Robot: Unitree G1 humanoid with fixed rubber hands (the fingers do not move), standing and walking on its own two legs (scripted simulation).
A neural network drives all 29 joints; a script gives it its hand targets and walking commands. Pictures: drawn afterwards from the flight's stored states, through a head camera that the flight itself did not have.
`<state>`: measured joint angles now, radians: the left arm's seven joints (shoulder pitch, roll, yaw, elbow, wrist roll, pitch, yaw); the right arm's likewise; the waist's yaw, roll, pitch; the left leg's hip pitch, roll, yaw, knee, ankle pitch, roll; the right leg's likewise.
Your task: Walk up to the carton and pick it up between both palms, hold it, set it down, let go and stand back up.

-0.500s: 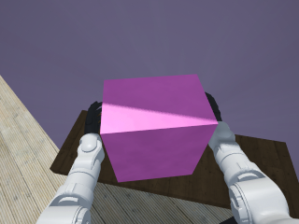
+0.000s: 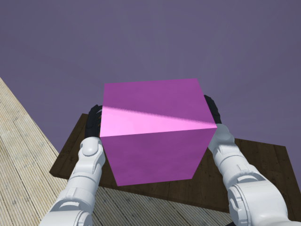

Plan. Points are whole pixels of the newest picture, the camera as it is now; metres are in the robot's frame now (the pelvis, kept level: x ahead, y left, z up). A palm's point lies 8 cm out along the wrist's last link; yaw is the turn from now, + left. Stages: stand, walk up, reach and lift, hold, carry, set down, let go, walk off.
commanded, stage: reach and lift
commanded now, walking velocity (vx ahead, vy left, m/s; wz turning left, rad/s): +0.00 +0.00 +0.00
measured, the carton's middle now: (153, 137) +0.38 +0.02 +0.01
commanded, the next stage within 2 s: none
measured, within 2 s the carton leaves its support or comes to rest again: leaves its support in 0.54 s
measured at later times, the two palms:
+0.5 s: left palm (92, 135) +0.35 +0.18 +0.05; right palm (215, 125) +0.40 -0.15 +0.06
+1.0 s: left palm (91, 134) +0.34 +0.18 +0.07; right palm (221, 127) +0.38 -0.16 +0.08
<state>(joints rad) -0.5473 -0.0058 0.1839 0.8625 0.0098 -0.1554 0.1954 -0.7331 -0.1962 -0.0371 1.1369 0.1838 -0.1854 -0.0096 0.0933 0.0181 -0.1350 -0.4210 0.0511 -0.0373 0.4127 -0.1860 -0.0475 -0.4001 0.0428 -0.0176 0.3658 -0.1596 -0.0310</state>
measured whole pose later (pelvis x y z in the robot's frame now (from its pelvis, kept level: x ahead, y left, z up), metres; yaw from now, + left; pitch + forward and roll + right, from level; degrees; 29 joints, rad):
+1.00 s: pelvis -0.01 -0.01 +0.01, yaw +2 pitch +6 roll +0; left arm -0.49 -0.04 0.24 0.74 0.15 -0.12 0.13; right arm -0.60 -0.12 -0.18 0.99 -0.04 -0.21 -0.03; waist 0.05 -0.03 -0.12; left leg -0.29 0.05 -0.04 0.30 -0.12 -0.05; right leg -0.27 0.03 -0.04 0.28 -0.12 -0.04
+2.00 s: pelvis -0.01 +0.02 +0.01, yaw +2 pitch -3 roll -1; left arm -0.63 0.04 0.29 0.28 0.19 0.61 0.02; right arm -0.72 -0.11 -0.09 0.62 0.16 0.35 -0.13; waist -0.07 -0.04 -0.07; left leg -0.11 0.02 -0.04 0.32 -0.15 -0.02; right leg -0.07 0.00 -0.04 0.27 -0.14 0.00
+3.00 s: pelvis -0.01 +0.02 +0.01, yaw +3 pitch -5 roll -1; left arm -0.75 0.09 0.36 0.26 0.20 0.79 -0.05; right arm -0.86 -0.15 -0.03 0.60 0.29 0.56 -0.23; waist -0.08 -0.01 -0.11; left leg -0.09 0.01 -0.06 0.35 -0.18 -0.01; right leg -0.03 0.00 -0.05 0.26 -0.15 0.00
